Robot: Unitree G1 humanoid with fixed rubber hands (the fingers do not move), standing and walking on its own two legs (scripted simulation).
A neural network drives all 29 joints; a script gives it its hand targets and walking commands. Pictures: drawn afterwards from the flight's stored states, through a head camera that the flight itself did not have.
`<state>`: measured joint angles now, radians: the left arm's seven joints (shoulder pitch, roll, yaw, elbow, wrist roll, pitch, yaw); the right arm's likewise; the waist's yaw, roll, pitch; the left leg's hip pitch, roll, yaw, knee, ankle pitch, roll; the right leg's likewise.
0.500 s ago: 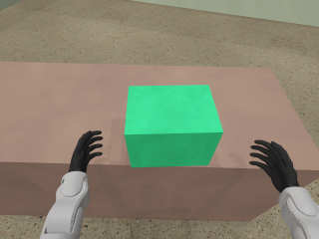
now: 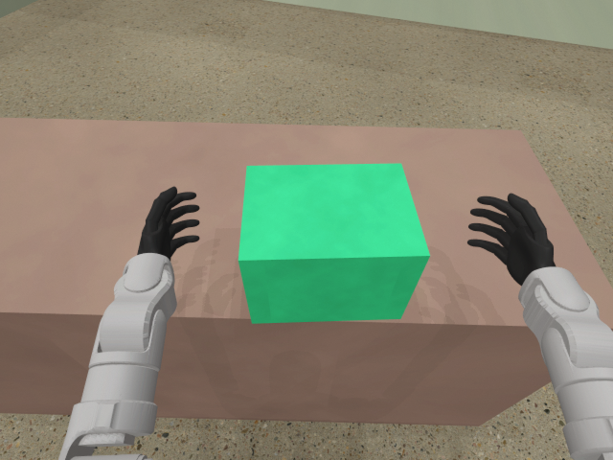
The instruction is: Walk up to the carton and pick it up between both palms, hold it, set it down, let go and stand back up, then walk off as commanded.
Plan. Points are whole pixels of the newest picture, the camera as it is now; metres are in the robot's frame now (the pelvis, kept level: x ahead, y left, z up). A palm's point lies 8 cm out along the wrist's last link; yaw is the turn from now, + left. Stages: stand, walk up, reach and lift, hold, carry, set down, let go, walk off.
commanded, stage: reach and lift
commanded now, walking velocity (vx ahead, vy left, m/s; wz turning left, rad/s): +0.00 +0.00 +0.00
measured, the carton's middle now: (325, 244) +0.44 +0.01 +0.00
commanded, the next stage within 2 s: none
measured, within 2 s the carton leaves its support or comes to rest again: neither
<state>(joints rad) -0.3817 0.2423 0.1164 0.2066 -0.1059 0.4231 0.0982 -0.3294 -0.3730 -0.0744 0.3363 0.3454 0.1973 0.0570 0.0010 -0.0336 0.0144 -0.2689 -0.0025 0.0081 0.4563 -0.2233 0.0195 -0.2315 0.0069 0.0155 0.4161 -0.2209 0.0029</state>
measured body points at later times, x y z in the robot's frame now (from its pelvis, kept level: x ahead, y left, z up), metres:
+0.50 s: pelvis +0.01 +0.00 +0.00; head +0.04 +0.02 +0.45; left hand +0.44 +0.21 +0.12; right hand +0.43 -0.23 +0.13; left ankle +0.01 +0.11 -0.74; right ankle +0.00 -0.13 -0.74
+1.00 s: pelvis +0.02 +0.00 +0.00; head +0.08 +0.01 +0.44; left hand +0.44 +0.20 +0.04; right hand +0.45 -0.20 +0.06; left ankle +0.01 +0.11 -0.74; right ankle +0.00 -0.13 -0.74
